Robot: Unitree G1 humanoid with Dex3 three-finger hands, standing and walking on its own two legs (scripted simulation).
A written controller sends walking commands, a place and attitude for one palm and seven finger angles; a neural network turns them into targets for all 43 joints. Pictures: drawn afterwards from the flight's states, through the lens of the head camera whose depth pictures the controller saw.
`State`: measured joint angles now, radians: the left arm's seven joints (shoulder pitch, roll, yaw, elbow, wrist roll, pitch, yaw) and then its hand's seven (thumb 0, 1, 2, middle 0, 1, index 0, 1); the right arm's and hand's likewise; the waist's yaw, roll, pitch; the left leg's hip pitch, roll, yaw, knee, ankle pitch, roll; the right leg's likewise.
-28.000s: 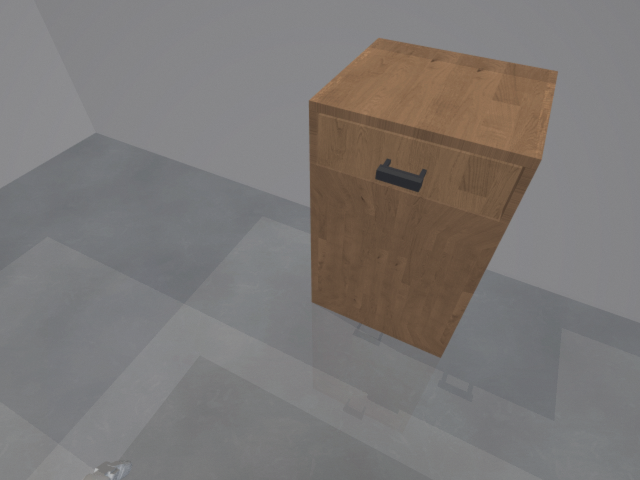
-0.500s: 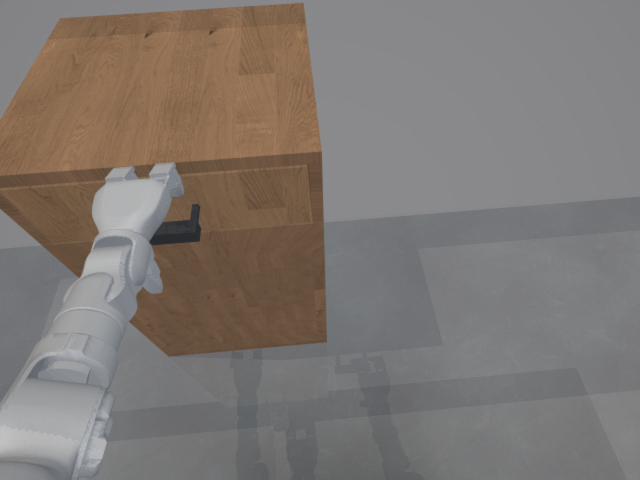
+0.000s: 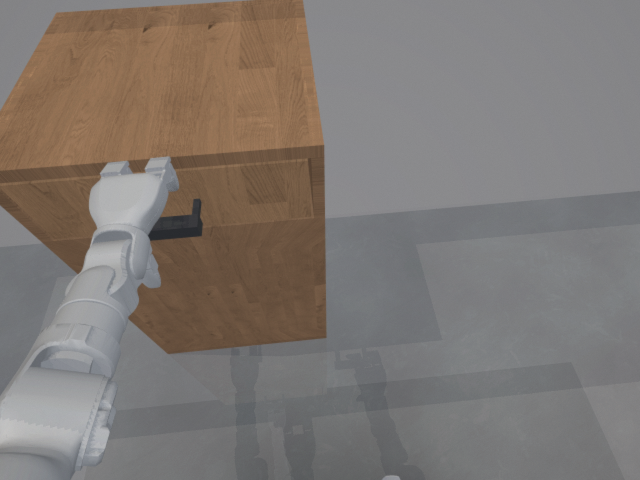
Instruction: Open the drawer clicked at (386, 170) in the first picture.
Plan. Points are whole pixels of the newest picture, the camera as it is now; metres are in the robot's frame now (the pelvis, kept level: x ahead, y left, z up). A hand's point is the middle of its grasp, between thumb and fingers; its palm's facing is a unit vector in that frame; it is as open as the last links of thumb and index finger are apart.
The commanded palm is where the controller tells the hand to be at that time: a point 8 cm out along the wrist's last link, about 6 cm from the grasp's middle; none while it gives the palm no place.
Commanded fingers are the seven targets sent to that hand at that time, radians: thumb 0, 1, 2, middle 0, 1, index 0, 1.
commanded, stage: lower the fingers behind the handle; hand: left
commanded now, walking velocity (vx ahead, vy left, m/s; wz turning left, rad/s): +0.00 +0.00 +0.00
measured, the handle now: (169, 217) +0.50 +0.24 -0.03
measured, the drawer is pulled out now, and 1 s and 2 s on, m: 0.00 0.00 0.00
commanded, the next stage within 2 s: lift the fingers back up to retry in 1.48 s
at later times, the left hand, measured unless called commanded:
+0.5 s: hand (162, 244) +0.44 +0.24 -0.01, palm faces -0.08 +0.00 -1.00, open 13.8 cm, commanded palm +0.43 +0.23 +0.05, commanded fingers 0.00 -0.50 0.30 -0.30 -1.20 -0.30 -1.20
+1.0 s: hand (164, 246) +0.44 +0.24 -0.02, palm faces -0.04 +0.02 -1.00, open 13.9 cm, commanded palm +0.42 +0.23 +0.01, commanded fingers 0.00 -0.50 0.30 -0.30 -1.20 -0.30 -1.20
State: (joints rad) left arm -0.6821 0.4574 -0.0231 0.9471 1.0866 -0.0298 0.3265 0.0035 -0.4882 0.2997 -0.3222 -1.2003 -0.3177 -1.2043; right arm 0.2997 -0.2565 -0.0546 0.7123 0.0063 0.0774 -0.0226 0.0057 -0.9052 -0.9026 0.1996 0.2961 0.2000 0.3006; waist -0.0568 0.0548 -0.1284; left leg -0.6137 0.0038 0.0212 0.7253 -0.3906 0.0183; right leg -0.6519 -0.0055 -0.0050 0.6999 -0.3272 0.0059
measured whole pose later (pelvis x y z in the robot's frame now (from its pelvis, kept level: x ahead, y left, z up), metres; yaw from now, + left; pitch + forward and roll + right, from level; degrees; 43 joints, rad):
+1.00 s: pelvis -0.01 -0.01 -0.03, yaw +0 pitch +22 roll -1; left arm -0.73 0.45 -0.04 1.04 1.11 -0.01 0.42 0.00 -0.49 0.30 -0.32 -1.20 -0.28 -1.26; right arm 0.32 -0.26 -0.06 0.73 -0.01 0.07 0.00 0.00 -0.91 -0.90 0.20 0.30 0.20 0.30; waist -0.07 0.05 -0.18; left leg -0.84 0.02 0.00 0.90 -0.45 0.01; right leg -0.86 0.00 -0.02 0.86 -0.38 0.00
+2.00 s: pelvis -0.02 +0.00 -0.02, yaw +0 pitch +20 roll -1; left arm -0.74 0.48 -0.02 0.97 1.08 -0.05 0.34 0.00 -0.49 0.30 -0.32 -1.20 -0.32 -1.20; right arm 0.36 -0.26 -0.05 0.73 0.00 0.05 -0.04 0.01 -0.90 -0.90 0.20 0.30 0.20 0.30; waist -0.09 0.06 -0.15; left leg -0.77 0.01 0.01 0.85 -0.42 0.02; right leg -0.80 0.00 -0.01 0.79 -0.34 0.01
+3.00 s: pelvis +0.01 -0.01 +0.00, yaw +1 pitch +15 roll +0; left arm -0.63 0.43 -0.06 0.88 1.06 -0.06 0.24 0.00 -0.49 0.30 -0.32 -1.20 -0.32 -1.20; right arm 0.32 -0.26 -0.06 0.70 0.01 0.09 -0.04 0.01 -0.91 -0.90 0.20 0.30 0.20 0.30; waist -0.05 0.06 -0.12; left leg -0.56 0.01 0.01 0.69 -0.39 0.01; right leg -0.60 0.00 -0.02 0.68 -0.33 -0.01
